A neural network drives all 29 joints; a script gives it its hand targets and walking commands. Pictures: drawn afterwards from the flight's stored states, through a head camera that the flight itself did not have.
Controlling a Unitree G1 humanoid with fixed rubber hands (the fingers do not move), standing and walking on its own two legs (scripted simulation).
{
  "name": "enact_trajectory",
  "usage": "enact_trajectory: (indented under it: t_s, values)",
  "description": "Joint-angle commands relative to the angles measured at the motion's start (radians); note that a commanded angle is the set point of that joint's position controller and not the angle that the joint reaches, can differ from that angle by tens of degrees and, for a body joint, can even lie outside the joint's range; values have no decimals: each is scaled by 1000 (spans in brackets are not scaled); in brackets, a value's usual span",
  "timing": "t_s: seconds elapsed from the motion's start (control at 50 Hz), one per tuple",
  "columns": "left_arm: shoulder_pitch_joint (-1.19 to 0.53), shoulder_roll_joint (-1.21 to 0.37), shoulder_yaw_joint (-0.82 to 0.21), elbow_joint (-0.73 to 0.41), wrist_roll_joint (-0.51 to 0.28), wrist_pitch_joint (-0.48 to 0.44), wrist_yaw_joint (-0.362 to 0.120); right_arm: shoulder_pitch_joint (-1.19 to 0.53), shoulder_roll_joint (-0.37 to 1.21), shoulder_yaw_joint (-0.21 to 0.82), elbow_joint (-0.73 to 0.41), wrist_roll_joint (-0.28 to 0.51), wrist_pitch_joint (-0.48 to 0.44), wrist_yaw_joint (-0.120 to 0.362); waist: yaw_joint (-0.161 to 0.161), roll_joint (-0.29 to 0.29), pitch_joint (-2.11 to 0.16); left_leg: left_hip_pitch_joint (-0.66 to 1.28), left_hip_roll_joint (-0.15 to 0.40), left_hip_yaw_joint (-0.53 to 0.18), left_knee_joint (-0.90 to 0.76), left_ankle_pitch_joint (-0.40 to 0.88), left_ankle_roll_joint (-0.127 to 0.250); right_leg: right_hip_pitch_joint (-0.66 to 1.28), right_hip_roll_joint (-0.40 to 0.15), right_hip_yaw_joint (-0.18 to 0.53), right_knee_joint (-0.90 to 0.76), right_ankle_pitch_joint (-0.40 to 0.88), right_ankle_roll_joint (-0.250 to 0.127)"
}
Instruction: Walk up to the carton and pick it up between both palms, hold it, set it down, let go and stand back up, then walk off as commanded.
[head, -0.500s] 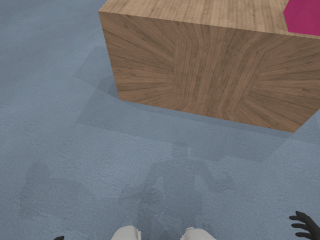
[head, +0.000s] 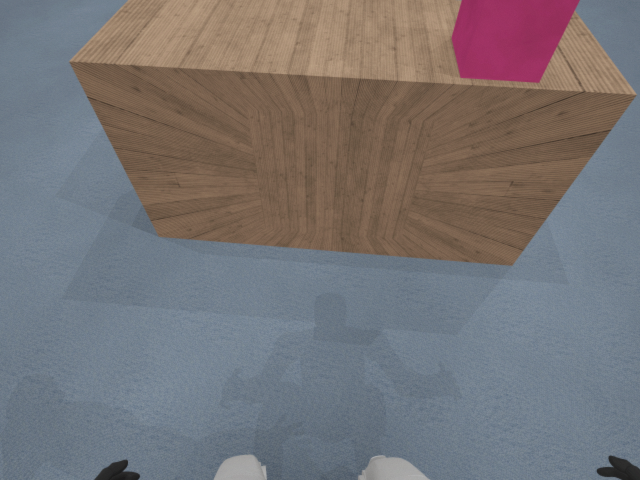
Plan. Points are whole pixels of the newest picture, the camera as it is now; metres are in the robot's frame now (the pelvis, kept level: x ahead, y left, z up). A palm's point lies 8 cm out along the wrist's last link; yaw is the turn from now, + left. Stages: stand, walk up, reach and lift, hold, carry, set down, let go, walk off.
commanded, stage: walk up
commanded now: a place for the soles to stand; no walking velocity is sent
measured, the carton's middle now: (509, 13) +1.06 -0.42 +0.08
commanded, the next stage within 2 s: none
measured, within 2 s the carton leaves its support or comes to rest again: neither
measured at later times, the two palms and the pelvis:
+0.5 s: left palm (203, 438) +0.18 +0.18 -0.11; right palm out of the picture +0.08 -0.48 -0.07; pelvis +0.07 -0.11 -0.01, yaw -7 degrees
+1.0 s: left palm (283, 362) +0.29 +0.08 -0.10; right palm out of the picture +0.09 -0.56 -0.06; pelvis +0.13 -0.20 +0.00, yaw -12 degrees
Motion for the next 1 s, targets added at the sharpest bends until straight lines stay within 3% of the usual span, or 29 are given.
enact_trajectory:
  t_s: [0.0, 0.08, 0.12, 0.14, 0.16, 0.18, 0.2, 0.28, 0.34, 0.38, 0.4, 0.42, 0.44, 0.46, 0.48, 0.5, 0.56, 0.64, 0.68, 0.7, 0.72, 0.74, 0.76, 0.78, 0.84, 0.88, 0.94, 0.96, 0.98]
  values:
    - [55, 283, 114, -45, -17, -24, 44, -23, -219, -36, -69, 18, -40, -12, 36, -127, -38, -260, -52, -74, -30, 34, 5, 183, -140, 403, -377, 267, -250]
    - [39, 239, 96, -102, -9, -24, 38, 64, -187, -34, -32, 24, -64, -20, 30, -156, -130, -102, -111, -25, -286, 53, -2, 206, -159, 356, -295, 506, -288]
    - [-44, 226, 87, -132, -17, -19, 36, 177, -170, -33, 14, 23, -75, -27, -37, -97, -174, 159, -124, -16, -547, 258, 12, 96, -96, 247, -188, 520, -233]
    - [-90, 194, 70, -152, -26, -26, 36, 278, -208, -54, 34, 9, -82, -34, -108, -35, -243, 413, -61, -100, -642, 390, 46, -54, -42, 159, -30, 499, -170]
    - [-91, 118, 50, -168, -34, -39, 37, 346, -306, -86, 41, -16, -85, -47, -149, 153, -311, 638, 161, -377, -683, 324, 109, -269, 58, 85, 181, 307, -82]
    - [-46, 141, 53, -148, -23, -32, 41, 290, -380, -101, 17, -8, -78, -52, -123, 189, -287, 648, 401, -625, -746, 176, 221, -427, 79, 23, 292, -109, -28]
    - [-46, 233, 77, -110, -6, -16, 39, 206, -376, -102, 5, 16, -75, -42, -103, 95, -221, 579, 443, -637, -744, 109, 299, -459, -4, 45, 390, -142, -19]
    - [-30, 224, 87, -63, -8, -16, -3, 90, -323, -86, -28, -1, -70, -21, -28, 156, -30, 246, 264, -276, -748, 111, 203, -292, -73, -46, 268, -80, -3]
    - [-25, 213, 95, -68, -14, -18, -22, 69, -362, -96, -43, -14, -64, -9, -25, 299, -47, 200, 255, -184, -706, 96, 198, -192, -89, -111, 100, -163, -4]
    - [41, 217, 102, -36, -16, -19, -18, 10, -370, -105, -58, -12, -56, -5, 28, 298, -81, 176, 242, -131, -615, 20, 175, -83, -102, -143, -55, -113, -28]
    - [136, 208, 109, 9, -16, -28, -12, -36, -343, -95, -68, -8, -49, -2, 87, 233, -121, 112, 191, -28, -476, 80, 134, 78, -71, -189, -213, -9, -33]
    - [240, 232, 130, 63, -9, -42, 9, -7, -257, -72, -61, -12, -35, 2, 131, 62, -178, 34, 78, 83, -175, 166, 80, 254, -1, -180, -301, 8, -28]
    - [271, 306, 149, 61, 3, -46, 27, 19, -145, -34, -82, -12, -25, 7, 156, -169, -142, -237, -30, 94, 62, 36, 47, 370, -40, 60, -354, -109, -65]
    - [187, 376, 148, 2, 3, -49, 38, -24, -87, -4, -127, 1, -25, 0, 120, -335, -71, -479, -151, 38, 169, -155, 11, 292, -208, 538, -509, -255, -156]
    - [126, 396, 145, -19, -12, -44, 38, -78, -227, -35, -119, 14, -23, -14, 102, -152, -41, -421, -104, -105, 145, -103, 6, 219, -277, 707, -597, -310, -223]
    - [88, 372, 138, -31, -22, -47, 46, -45, -245, -29, -96, 19, -31, -12, 71, -103, -1, -437, -76, -120, 109, -39, 14, 250, -246, 638, -514, -152, -250]
    - [113, 267, 112, -31, -22, -51, 58, 34, -196, -29, -54, 15, -52, -7, 37, -119, -68, -320, -64, -81, -38, 47, 10, 298, -177, 410, -340, 392, -242]
    - [98, 241, 96, -76, -20, -49, 57, 52, -165, -24, -46, 25, -69, -11, 44, -123, -112, -185, -107, -24, -249, 65, 6, 286, -186, 338, -273, 614, -275]
    - [25, 233, 88, -97, -23, -45, 54, 138, -155, -25, -11, 28, -78, -15, -12, -112, -138, 28, -128, -2, -471, 211, 21, 193, -113, 234, -188, 608, -228]
    - [-33, 221, 80, -114, -28, -46, 50, 237, -166, -41, 19, 22, -85, -20, -80, -57, -197, 280, -102, -43, -600, 386, 48, 49, -70, 155, -64, 603, -178]
    - [-46, 155, 59, -142, -38, -59, 49, 345, -250, -72, 27, -4, -90, -32, -137, 92, -290, 525, 46, -257, -652, 342, 103, -135, -3, 77, 145, 503, -102]
    - [-19, 105, 47, -134, -37, -58, 49, 363, -326, -96, 24, -16, -88, -42, -125, 225, -276, 689, 289, -545, -669, 338, 185, -400, 92, 16, 252, -72, -46]
    - [-15, 208, 70, -107, -19, -42, 50, 305, -372, -106, 14, 18, -83, -37, -123, 162, -274, 649, 404, -672, -707, 171, 288, -451, 26, 10, 371, -174, -31]
    - [-35, 237, 73, -94, -6, -36, 45, 226, -350, -100, -6, 24, -80, -34, -100, 113, -173, 562, 408, -643, -706, 151, 313, -489, -21, 13, 413, -170, -20]
    - [-19, 219, 84, -48, -11, -36, 13, 121, -308, -81, -27, 8, -71, -22, -26, 120, -3, 223, 265, -354, -733, 101, 223, -317, -79, -40, 274, -111, -17]
    - [-4, 204, 91, -41, -15, -34, -7, 118, -333, -87, -32, -7, -68, -7, -33, 260, -13, 146, 237, -259, -752, 66, 216, -207, -71, -111, 179, -149, -9]
    - [26, 217, 105, -20, -17, -33, -14, 60, -348, -95, -50, -6, -59, 4, 5, 316, -44, 104, 230, -215, -692, -82, 195, -98, -94, -138, 11, -143, -29]
    - [79, 209, 106, 2, -18, -38, -8, 21, -334, -92, -60, -7, -51, 4, 48, 274, -50, 64, 192, -144, -600, -51, 167, 4, -82, -172, -130, -77, -33]
    - [191, 214, 118, 55, -17, -49, 5, -7, -285, -77, -69, -5, -42, 5, 115, 152, -109, -2, 120, -43, -387, 23, 123, 181, -31, -203, -248, -8, -29]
